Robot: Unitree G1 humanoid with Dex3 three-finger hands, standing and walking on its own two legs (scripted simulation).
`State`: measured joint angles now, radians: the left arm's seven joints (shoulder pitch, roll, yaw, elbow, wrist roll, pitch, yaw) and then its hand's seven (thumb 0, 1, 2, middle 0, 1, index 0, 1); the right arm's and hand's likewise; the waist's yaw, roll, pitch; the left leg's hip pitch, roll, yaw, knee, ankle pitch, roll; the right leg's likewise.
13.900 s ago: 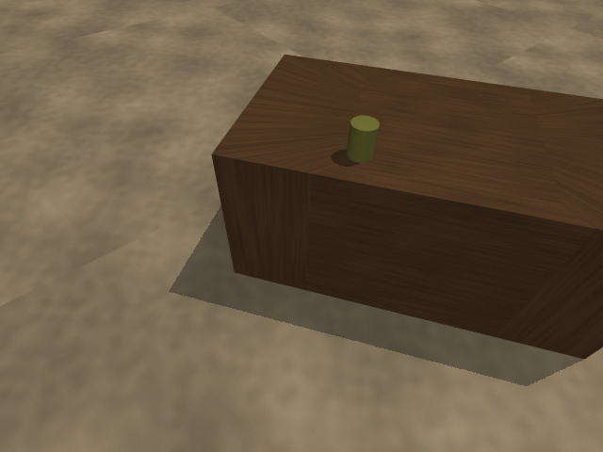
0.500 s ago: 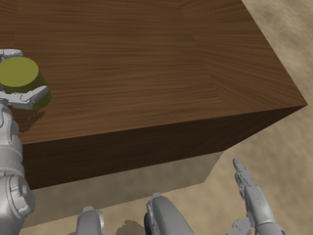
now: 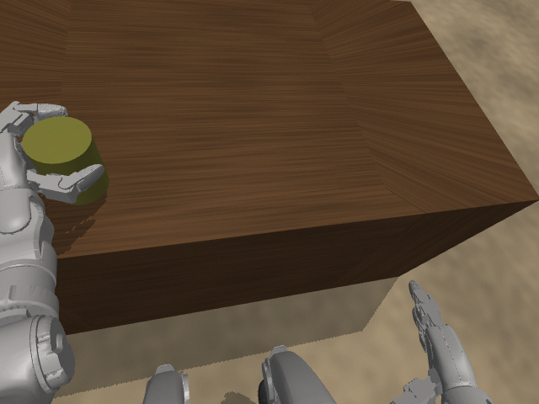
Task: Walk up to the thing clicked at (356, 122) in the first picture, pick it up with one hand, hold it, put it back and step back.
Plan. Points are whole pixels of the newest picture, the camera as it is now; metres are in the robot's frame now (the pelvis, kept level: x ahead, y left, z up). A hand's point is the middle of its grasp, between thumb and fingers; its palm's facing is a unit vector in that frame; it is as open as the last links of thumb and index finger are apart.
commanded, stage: settle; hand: left
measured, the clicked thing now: (71, 163) +0.50 +0.21 +0.01
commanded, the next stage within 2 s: lift in 0.52 s
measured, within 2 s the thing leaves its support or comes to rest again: neither
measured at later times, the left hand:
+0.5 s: hand (60, 146) +0.49 +0.21 +0.06, palm faces +0.22 -0.98 -0.03, open 11.1 cm
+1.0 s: hand (49, 134) +0.48 +0.21 +0.10, palm faces +0.21 -0.98 -0.03, open 11.1 cm
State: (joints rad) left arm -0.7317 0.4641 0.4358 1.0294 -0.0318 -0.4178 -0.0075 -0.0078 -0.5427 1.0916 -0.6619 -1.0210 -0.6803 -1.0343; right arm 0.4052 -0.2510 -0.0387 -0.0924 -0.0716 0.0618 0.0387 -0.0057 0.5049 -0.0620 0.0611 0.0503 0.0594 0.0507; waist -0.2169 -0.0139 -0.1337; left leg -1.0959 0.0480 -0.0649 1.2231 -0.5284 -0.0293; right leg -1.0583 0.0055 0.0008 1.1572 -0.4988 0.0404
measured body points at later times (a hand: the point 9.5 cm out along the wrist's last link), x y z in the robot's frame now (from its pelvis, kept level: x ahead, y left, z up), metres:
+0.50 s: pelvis +0.00 +0.00 +0.01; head +0.11 +0.03 +0.45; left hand +0.47 +0.26 +0.06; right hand +0.16 -0.27 +0.02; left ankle +0.02 +0.13 -0.64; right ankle +0.03 -0.15 -0.64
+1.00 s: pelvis +0.01 +0.00 +0.03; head +0.10 +0.03 +0.47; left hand +0.46 +0.26 +0.10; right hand +0.17 -0.27 +0.03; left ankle +0.02 +0.13 -0.64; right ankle +0.03 -0.15 -0.64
